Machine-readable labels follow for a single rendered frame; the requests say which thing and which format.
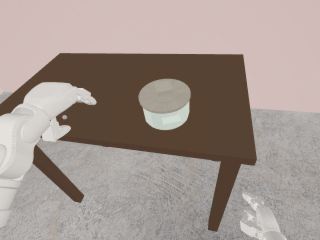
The knob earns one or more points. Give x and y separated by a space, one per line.
163 88

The pot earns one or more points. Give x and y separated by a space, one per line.
167 121

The lid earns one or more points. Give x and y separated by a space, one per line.
165 104

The left robot hand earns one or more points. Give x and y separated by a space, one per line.
54 98

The robot left forearm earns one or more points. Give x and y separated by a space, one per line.
20 131

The right robot hand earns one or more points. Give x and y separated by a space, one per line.
255 225

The table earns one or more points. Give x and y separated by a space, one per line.
218 128

